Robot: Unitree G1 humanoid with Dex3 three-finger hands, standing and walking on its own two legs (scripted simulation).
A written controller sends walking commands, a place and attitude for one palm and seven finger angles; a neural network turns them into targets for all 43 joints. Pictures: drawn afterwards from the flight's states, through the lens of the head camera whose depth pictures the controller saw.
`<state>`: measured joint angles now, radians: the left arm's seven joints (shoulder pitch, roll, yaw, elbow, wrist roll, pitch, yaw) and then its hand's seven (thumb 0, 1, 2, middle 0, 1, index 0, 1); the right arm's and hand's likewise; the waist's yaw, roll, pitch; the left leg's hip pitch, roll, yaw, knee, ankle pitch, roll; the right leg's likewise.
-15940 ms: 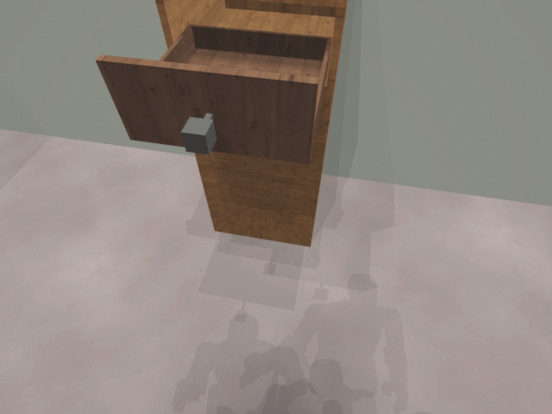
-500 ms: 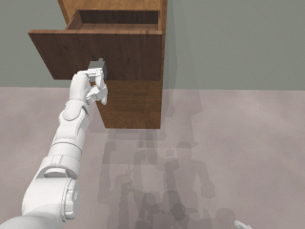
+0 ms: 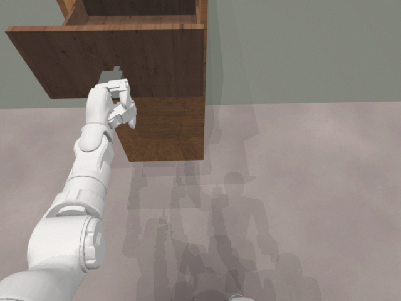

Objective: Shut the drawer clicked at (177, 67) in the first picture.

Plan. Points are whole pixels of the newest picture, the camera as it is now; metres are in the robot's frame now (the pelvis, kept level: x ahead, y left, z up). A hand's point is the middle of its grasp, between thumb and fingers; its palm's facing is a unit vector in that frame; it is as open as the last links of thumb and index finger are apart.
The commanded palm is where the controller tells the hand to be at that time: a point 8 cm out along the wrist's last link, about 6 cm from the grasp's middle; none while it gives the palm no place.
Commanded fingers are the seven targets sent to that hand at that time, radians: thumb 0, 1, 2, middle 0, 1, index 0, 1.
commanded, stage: bring the fist close to the handle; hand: left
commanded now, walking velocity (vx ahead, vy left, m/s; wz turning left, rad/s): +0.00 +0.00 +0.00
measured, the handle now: (115, 79) +0.55 +0.17 +0.12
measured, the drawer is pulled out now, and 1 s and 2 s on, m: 0.30 0.24 0.14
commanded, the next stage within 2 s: push the drawer shut in 0.10 s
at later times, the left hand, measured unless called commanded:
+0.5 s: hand (128, 109) +0.47 +0.13 +0.11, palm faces -0.02 -1.00 -0.02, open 3.1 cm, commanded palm +0.47 +0.19 +0.11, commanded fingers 0.00 0.90 0.90 -1.40 -1.60 -1.40 -1.60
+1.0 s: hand (135, 87) +0.53 +0.12 +0.11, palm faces +0.00 -1.00 -0.01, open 3.4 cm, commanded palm +0.53 +0.18 +0.11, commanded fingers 0.00 0.90 0.90 -1.40 -1.60 -1.40 -1.60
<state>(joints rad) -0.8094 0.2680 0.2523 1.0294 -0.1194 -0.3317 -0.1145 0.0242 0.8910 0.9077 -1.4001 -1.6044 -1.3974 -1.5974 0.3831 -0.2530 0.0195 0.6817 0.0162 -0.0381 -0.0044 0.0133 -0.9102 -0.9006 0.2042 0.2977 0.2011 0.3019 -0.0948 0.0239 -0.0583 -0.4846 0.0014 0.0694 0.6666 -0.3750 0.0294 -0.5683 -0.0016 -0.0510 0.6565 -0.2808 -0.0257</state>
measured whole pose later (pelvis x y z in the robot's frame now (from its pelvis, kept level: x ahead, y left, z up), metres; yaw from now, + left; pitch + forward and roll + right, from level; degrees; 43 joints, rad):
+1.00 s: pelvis -0.02 +0.00 -0.01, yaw +1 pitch +18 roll -1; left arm -1.19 0.48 0.33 1.38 -0.04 -0.35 -0.10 0.03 0.86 0.93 -1.40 -1.60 -1.47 -1.60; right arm 0.46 -0.30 0.05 0.70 -0.03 -0.06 -0.01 0.01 -0.91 -0.90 0.20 0.30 0.20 0.30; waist -0.23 0.03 -0.03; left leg -0.71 0.00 0.04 0.77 -0.37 0.03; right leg -0.76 0.00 -0.08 0.71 -0.26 -0.03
